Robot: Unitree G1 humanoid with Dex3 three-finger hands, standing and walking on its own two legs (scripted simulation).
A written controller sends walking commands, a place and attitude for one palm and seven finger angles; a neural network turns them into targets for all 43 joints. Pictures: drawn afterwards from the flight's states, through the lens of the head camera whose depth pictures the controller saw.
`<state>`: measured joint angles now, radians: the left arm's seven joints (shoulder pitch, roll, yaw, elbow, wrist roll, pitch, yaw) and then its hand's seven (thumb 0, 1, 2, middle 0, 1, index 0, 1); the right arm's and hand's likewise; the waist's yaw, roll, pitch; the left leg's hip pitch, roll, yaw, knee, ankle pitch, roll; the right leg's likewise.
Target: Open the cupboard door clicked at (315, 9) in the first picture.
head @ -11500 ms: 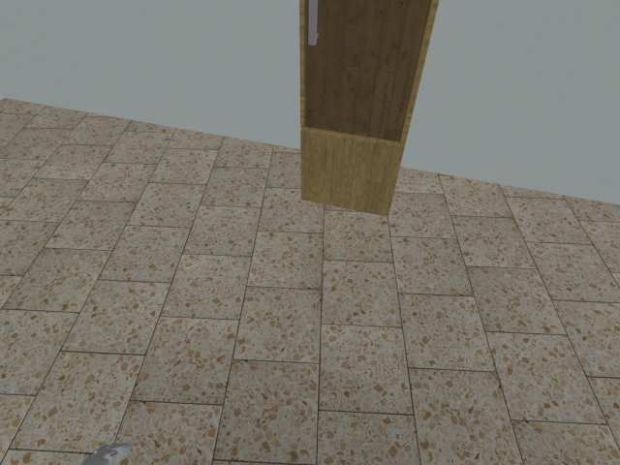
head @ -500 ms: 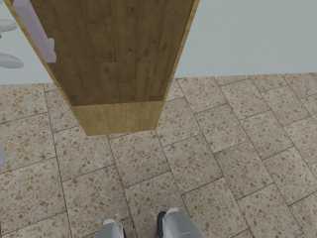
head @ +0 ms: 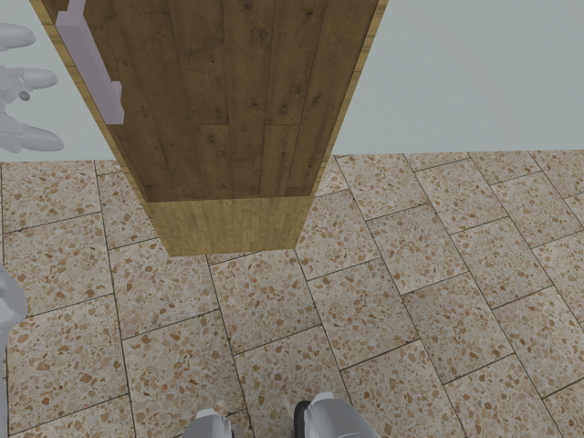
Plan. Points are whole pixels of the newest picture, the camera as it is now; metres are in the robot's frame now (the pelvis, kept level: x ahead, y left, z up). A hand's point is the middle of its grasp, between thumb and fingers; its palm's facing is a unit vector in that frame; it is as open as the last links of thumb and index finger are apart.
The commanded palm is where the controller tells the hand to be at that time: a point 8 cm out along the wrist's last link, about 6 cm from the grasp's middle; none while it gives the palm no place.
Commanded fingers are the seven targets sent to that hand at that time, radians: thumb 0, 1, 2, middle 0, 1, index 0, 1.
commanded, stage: move the hooked fingers beside the handle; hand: left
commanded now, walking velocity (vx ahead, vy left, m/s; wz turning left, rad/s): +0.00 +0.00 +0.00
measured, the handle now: (97, 62) +0.57 +0.19 +0.11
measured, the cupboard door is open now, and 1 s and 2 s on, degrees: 0 0 1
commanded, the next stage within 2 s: slide the fingers in behind the handle in 0.44 s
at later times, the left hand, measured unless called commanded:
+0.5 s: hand (42, 87) +0.53 +0.24 +0.11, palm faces -0.02 -1.00 -0.01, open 13.9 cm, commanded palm +0.52 +0.29 +0.10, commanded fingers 0.00 -0.50 0.30 -0.30 -1.20 -0.30 -1.20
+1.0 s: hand (53, 85) +0.53 +0.24 +0.11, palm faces +0.00 -1.00 +0.01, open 14.1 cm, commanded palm +0.52 +0.26 +0.10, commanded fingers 0.00 -0.50 0.30 -0.30 -1.20 -0.30 -1.20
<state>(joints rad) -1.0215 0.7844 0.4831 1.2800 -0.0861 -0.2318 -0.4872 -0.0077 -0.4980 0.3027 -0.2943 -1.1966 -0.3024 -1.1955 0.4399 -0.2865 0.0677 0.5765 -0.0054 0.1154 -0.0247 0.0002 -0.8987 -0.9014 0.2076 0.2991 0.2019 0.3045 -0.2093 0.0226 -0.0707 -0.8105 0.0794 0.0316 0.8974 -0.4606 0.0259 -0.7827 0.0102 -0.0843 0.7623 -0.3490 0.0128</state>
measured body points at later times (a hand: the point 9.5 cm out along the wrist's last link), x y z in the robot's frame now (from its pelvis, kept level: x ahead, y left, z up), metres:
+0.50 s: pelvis -0.01 -0.01 -0.01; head +0.15 +0.02 +0.41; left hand +0.52 +0.30 +0.11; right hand -0.07 -0.27 -0.10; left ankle -0.03 +0.09 -0.69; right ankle +0.00 -0.14 -0.69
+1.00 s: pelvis +0.00 +0.00 +0.00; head +0.15 +0.03 +0.42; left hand +0.53 +0.29 +0.11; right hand -0.04 -0.27 -0.10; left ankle -0.03 +0.09 -0.69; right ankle +0.00 -0.14 -0.69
